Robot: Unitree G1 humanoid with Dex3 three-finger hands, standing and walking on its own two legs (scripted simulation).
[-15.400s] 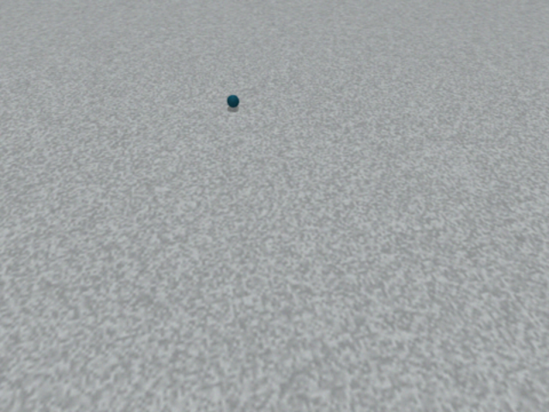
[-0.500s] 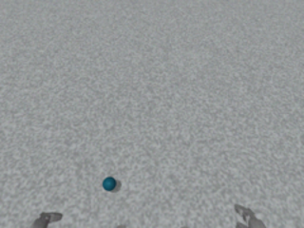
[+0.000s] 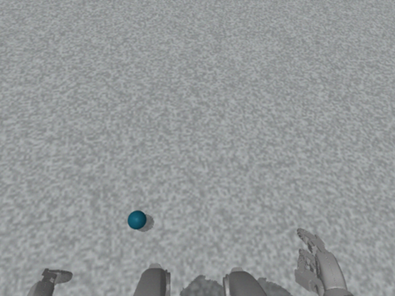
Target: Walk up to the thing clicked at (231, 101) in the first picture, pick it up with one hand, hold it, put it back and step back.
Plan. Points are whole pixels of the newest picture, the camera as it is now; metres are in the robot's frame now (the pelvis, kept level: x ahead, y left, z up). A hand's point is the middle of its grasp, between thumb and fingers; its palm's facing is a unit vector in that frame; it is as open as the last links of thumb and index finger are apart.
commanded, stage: rise first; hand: left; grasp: from above
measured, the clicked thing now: (137, 219) +0.44 +0.23 -0.63
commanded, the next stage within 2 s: approach in 1.84 s
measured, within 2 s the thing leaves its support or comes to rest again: neither
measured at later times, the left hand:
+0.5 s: hand (92, 261) +0.24 +0.29 -0.32, palm faces -0.45 -0.43 -0.78, open 14.0 cm
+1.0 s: hand (104, 238) +0.33 +0.30 -0.43, palm faces -0.47 -0.11 -0.88, open 14.0 cm
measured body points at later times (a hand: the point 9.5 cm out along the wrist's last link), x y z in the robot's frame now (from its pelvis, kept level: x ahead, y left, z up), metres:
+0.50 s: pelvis -0.06 -0.01 -0.18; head +0.13 +0.01 +0.23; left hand +0.27 +0.31 -0.27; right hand +0.12 -0.28 -0.30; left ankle +0.02 +0.13 -0.64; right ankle +0.00 -0.15 -0.64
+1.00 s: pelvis -0.09 +0.00 -0.29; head +0.12 +0.04 +0.10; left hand +0.35 +0.30 -0.38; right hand -0.03 -0.29 -0.41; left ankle +0.02 +0.13 -0.64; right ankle +0.00 -0.14 -0.64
